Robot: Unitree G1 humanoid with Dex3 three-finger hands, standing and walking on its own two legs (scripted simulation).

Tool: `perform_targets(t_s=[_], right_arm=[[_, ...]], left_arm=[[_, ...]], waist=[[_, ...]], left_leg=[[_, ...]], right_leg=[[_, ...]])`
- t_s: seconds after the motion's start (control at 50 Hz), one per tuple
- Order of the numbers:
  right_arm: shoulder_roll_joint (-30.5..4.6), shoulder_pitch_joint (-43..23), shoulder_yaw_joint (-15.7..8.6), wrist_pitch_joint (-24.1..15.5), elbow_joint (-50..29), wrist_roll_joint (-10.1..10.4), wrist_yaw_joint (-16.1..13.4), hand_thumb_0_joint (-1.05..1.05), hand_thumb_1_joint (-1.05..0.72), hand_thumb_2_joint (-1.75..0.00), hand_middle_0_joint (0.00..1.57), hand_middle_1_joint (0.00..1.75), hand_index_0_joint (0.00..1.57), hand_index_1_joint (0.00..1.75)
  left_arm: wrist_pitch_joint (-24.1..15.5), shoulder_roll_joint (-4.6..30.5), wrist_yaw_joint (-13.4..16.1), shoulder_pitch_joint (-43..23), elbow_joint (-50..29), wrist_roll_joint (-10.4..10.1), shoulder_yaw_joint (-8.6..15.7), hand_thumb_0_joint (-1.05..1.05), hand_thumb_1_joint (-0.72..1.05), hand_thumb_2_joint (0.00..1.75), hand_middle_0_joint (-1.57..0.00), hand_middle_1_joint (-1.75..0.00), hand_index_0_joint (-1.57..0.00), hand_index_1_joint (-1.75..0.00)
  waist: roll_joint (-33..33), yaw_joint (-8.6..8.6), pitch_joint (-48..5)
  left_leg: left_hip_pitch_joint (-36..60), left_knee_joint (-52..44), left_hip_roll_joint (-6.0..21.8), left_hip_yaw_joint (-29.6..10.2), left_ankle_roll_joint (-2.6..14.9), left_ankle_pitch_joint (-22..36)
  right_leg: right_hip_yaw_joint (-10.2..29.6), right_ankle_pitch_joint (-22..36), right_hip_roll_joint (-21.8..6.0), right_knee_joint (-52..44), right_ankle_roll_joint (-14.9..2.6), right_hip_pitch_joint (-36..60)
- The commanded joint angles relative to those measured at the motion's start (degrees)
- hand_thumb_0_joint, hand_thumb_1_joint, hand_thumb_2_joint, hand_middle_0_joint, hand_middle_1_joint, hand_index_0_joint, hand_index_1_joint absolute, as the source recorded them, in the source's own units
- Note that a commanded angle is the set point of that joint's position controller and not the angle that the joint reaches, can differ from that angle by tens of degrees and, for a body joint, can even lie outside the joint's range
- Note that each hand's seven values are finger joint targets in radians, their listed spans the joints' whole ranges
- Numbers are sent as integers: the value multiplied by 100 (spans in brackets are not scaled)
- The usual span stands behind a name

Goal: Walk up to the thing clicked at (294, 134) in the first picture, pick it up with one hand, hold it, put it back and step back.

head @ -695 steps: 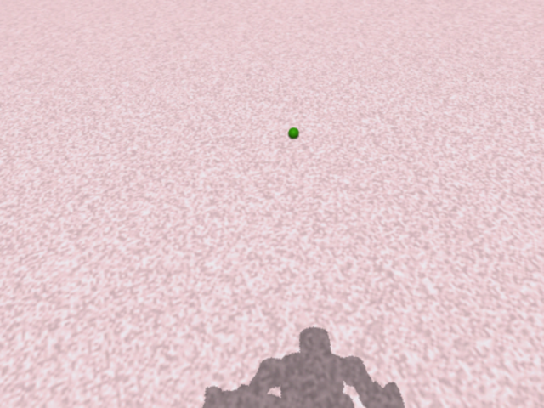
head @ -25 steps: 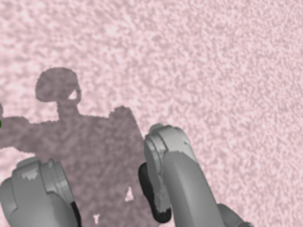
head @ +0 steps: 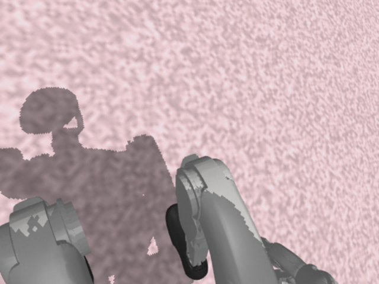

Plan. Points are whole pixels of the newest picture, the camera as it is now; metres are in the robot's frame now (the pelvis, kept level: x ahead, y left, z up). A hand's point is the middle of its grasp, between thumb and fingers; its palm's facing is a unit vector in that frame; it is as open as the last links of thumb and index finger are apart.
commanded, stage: rest palm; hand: left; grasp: from above
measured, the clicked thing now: out of the picture +0.41 +0.33 -0.26
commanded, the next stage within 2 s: close in 0.08 s
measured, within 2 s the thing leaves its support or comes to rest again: neither
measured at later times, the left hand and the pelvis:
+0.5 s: hand out of the picture +0.39 +0.33 -0.25, palm faces -0.44 -0.15 -0.89, open 13.1 cm; pelvis +0.00 +0.00 +0.00, yaw -1 degrees
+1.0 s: hand out of the picture +0.39 +0.33 -0.25, palm faces -0.44 -0.16 -0.88, open 11.8 cm; pelvis +0.00 +0.00 +0.00, yaw -1 degrees
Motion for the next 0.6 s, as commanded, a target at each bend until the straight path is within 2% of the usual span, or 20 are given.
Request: perform_targets(t_s=[0.0, 0.02, 0.04, 0.06, 0.08, 0.12, 0.16, 0.18, 0.2, 0.22, 0.32, 0.36, 0.4, 0.44, 0.46, 0.5, 0.52, 0.54, 0.56, 0.58], right_arm=[[-1700, 1058, -450, -78, 76, 73, -5, 0, -90, -90, 20, 30, 20, 30], [-1726, 1060, -470, -100, 34, 73, 15, 0, -90, -90, 20, 30, 20, 30], [-1756, 1035, -460, -97, 13, 98, 5, 0, -90, -90, 20, 30, 20, 30], [-1684, 1032, -387, -117, 44, 119, 11, 0, -90, -90, 20, 30, 20, 30], [-1801, 1128, -402, -105, 39, 86, 7, 0, -90, -90, 20, 30, 20, 30], [-1748, 1043, -375, -96, 8, 94, 18, 0, -90, -90, 20, 30, 20, 30], [-1730, 1075, -306, -85, 2, 87, 32, 0, -90, -90, 20, 30, 20, 30], [-1742, 1089, -262, -106, 1, 82, 49, 0, -90, -90, 20, 30, 20, 30], [-1851, 1028, -355, -117, 6, 73, 32, 0, -89, -90, 20, 30, 20, 30], [-1800, 1022, -284, -121, 16, 84, 44, 0, -89, -90, 20, 30, 20, 30], [-1907, 976, -318, -178, 30, 60, 69, 0, -89, -90, 20, 30, 20, 30], [-1903, 1030, -312, -230, -8, 70, 107, 0, -89, -90, 20, 30, 20, 30], [-1913, 1018, -313, -244, 16, 62, 113, 0, -89, -90, 20, 30, 20, 30], [-1922, 999, -325, -287, 52, 113, 115, 0, -89, -90, 20, 30, 20, 30], [-1911, 1077, -308, -310, 2, 106, 126, 0, -89, -90, 20, 30, 20, 30], [-1904, 1101, -275, -340, 49, 113, 148, 0, -89, -90, 20, 30, 20, 30], [-1861, 994, -267, -358, 44, 155, 150, 0, -89, -90, 20, 30, 20, 30], [-1877, 1042, -253, -352, 65, 122, 137, 0, -89, -90, 20, 30, 20, 30], [-1836, 998, -224, -382, -2, 146, 162, 0, -89, -90, 20, 30, 20, 30], [-1912, 1032, -259, -352, 41, 120, 141, 0, -89, -90, 20, 30, 20, 30]], left_arm=[[-38, 1116, 57, -1291, -459, -183, -19, 0, -43, 94, -7, -114, -11, -109], [-62, 1031, -6, -1277, -460, -194, -88, 0, -42, 92, -6, -114, -12, -108], [-101, 1093, -28, -1277, -512, -224, -94, 0, -41, 89, -5, -114, -12, -107], [-146, 1219, -43, -1259, -518, -201, -62, 0, -41, 92, -6, -115, -12, -108], [-192, 1299, -15, -1193, -580, -205, 34, 0, -40, 91, -6, -115, -13, -109], [-247, 1175, -5, -1160, -580, -155, -79, 0, -40, 90, -5, -115, -12, -108], [-296, 1198, 45, -1135, -526, -126, -71, 0, -40, 93, -6, -116, -12, -110], [-318, 1224, 66, -1183, -534, -137, -48, 0, -38, 89, -6, -115, -13, -108], [-322, 1137, 105, -1210, -656, -124, -168, 0, -38, 88, -6, -112, -13, -105], [-310, 1277, 145, -1136, -507, -68, -55, 0, -38, 88, -7, -112, -13, -105], [-245, 1127, 312, -1202, -555, -77, -217, 0, -34, 84, -8, -113, -16, -105], [-188, 1162, 340, -1186, -415, -82, -162, 0, -34, 83, -7, -113, -15, -105], [-133, 1132, 363, -1226, -420, -107, -211, 0, -33, 82, -8, -112, -16, -104], [-76, 1169, 315, -1251, -426, -128, -248, 0, -32, 82, -8, -112, -17, -104], [-70, 1165, 283, -1401, -421, -146, -249, 0, -33, 82, -9, -112, -17, -104], [-47, 1244, 232, -1294, -390, -183, -174, 0, -32, 80, -9, -111, -17, -103], [-40, 1174, 184, -1278, -348, -196, -257, 0, -31, 81, -10, -111, -18, -102], [-55, 1230, 185, -1271, -339, -212, -170, 0, -30, 80, -10, -112, -19, -103], [-36, 1125, 133, -1301, -304, -203, -313, 0, -29, 81, -11, -112, -19, -103], [-45, 1177, 148, -1265, -388, -248, -230, 0, -28, 79, -11, -112, -20, -103]], waist=[[2652, -220, -3470], [2662, -252, -3447], [2606, -213, -3518], [2588, -187, -3516], [2643, -195, -3639], [2643, -184, -3560], [2630, -232, -3616], [2583, -253, -3530], [2634, -227, -3585], [2674, -216, -3520], [2544, -243, -3380], [2624, -274, -3320], [2599, -254, -3277], [2544, -267, -3302], [2734, -322, -3270], [2692, -278, -3336], [2702, -262, -3243], [2732, -278, -3328], [2677, -309, -3135], [2657, -285, -3319]], left_leg=[[2860, -1404, 100, 905, 251, 1076], [2915, -1415, 100, 896, 246, 1065], [2902, -1413, 115, 874, 256, 1089], [2894, -1361, 102, 881, 260, 1084], [2961, -1416, 102, 867, 255, 1204], [2929, -1387, 113, 877, 253, 1179], [2982, -1359, 123, 858, 244, 1293], [2928, -1324, 123, 838, 245, 1294], [2995, -1369, 118, 855, 231, 1283], [2991, -1362, 133, 836, 224, 1293], [2847, -1380, 141, 805, 221, 1111], [2930, -1421, 141, 800, 204, 1127], [2804, -1436, 148, 789, 216, 1029], [2835, -1422, 150, 778, 210, 1015], [2879, -1405, 143, 802, 215, 1051], [2993, -1439, 164, 739, 190, 1166], [2940, -1412, 156, 755, 191, 1098], [2977, -1466, 165, 740, 189, 1150], [2870, -1369, 151, 758, 204, 1040], [2920, -1474, 166, 758, 204, 1109]], right_leg=[[-849, 1605, 155, -1253, -522, 1686], [-861, 1601, 159, -1237, -525, 1644], [-862, 1632, 184, -1270, -516, 1727], [-858, 1625, 156, -1241, -509, 1742], [-874, 1720, 175, -1277, -508, 1902], [-874, 1717, 189, -1245, -509, 1850], [-895, 1846, 206, -1225, -500, 1945], [-937, 1849, 184, -1189, -487, 1871], [-912, 1811, 208, -1229, -500, 1893], [-934, 1831, 220, -1191, -510, 1867], [-957, 1615, 240, -1274, -506, 1760], [-963, 1628, 229, -1236, -511, 1736], [-953, 1556, 251, -1312, -506, 1730], [-946, 1519, 232, -1301, -498, 1713], [-934, 1602, 223, -1279, -504, 1717], [-984, 1669, 219, -1224, -501, 1721], [-952, 1636, 212, -1189, -505, 1701], [-977, 1663, 234, -1248, -507, 1785], [-971, 1607, 192, -1200, -488, 1669], [-966, 1633, 258, -1294, -508, 1842]])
